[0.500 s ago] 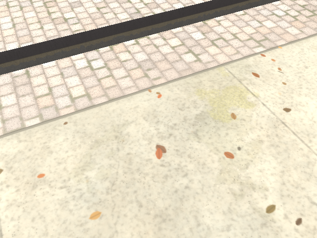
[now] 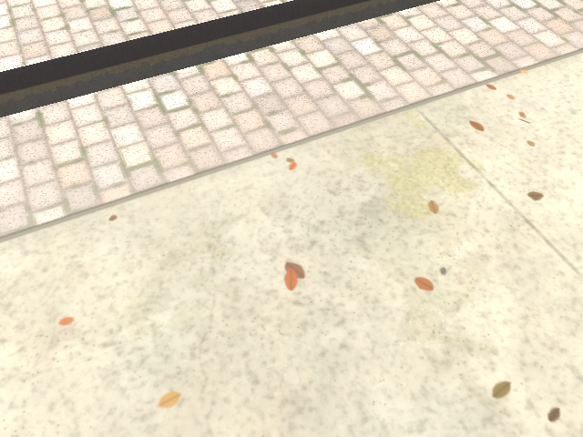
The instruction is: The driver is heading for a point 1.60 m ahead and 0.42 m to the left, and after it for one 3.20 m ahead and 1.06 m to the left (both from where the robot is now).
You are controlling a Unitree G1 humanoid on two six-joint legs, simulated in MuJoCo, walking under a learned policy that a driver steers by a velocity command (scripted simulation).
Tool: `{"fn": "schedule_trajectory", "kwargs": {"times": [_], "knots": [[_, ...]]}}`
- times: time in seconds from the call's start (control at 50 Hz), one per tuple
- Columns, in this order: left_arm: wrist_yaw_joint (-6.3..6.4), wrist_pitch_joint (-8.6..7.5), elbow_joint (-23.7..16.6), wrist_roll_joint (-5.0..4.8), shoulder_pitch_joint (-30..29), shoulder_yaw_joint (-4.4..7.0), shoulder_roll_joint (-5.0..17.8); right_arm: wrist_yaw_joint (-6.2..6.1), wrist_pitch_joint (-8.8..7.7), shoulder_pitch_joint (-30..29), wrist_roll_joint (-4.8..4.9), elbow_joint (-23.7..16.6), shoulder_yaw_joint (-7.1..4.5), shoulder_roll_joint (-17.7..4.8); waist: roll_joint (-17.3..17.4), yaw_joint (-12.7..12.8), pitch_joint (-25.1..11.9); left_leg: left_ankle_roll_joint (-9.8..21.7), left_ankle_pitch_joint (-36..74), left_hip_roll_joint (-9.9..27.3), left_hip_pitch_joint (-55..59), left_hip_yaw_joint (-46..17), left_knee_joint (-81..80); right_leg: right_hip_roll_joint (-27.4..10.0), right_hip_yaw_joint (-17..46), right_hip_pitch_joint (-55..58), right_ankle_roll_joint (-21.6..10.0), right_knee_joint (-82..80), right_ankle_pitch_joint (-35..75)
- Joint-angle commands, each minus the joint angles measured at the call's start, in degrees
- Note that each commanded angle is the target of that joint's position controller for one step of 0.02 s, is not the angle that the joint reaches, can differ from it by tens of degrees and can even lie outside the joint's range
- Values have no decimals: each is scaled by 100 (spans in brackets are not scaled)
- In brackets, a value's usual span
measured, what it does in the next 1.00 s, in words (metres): stands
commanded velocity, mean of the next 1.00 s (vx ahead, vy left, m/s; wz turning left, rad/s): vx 0.03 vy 0.00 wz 0.00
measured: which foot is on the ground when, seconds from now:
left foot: down 0.00-1.00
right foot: down 0.00-1.00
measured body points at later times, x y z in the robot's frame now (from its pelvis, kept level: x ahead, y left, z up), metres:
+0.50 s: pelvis -0.04 +0.00 +0.01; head -0.03 +0.00 +0.46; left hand -0.09 +0.20 -0.15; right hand -0.07 -0.21 -0.16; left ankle -0.04 +0.10 -0.73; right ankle -0.11 -0.11 -0.73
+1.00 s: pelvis -0.04 +0.00 +0.00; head -0.05 +0.00 +0.45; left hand -0.13 +0.20 -0.16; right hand -0.09 -0.21 -0.16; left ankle -0.04 +0.09 -0.73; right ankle -0.11 -0.11 -0.73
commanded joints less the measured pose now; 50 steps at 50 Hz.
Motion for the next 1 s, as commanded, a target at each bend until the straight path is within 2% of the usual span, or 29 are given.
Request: {"fn": "schedule_trajectory", "kwargs": {"times": [0.02,0.18,0.42,0.84,0.86,0.9,0.94,0.96,0.98,1.0], "knots": [[25,37,96,11,726,33,357,-5,1,560,-3,38,-51,-407,-104,16,-121,222,3500,667,447,-504,-88,-614,217,-185,-104,-94,3806],[6,64,116,20,551,2,386,8,56,621,-29,150,-5,-391,11,11,119,154,2771,655,328,-558,-423,-611,232,-343,-138,-405,2852],[-31,26,179,20,601,-71,293,46,84,782,-34,274,42,-332,9,-40,330,105,1840,641,208,-628,-750,-581,299,-721,-162,-706,1756],[-70,-22,173,17,909,-107,172,88,56,1019,-29,345,106,-228,31,-46,396,61,1237,637,-110,-682,-844,-552,346,-1054,-209,-755,1182],[-72,-21,184,23,968,-109,159,91,60,1052,-31,353,111,-209,28,-37,285,66,855,582,-79,-662,-861,-508,342,-1027,-229,-812,783],[-79,12,156,34,1032,-22,341,105,89,1010,-40,287,61,-307,-93,-3,389,140,-290,326,-325,-502,-590,-401,411,-1169,-371,-824,-539],[-108,61,93,36,1174,74,522,161,107,852,-96,134,24,-296,-391,128,786,211,-1335,56,-1101,-276,-3,-645,950,-1337,-666,-1097,-2093],[-114,68,123,27,1388,123,617,202,86,672,-134,4,42,-172,-641,241,982,189,-1235,-71,-1543,-69,509,-1004,1466,-1257,-864,-1420,-2613],[-115,59,140,31,1474,180,723,240,43,510,-201,-129,67,-47,-857,292,1157,171,-824,-39,-1831,166,1037,-1444,1969,-1198,-1086,-1699,-2812],[-120,36,130,41,1457,210,736,269,-15,351,-236,-262,56,-77,-842,306,1255,194,-564,164,-2028,112,1412,-1710,2234,-1231,-1244,-1833,-2605]]}}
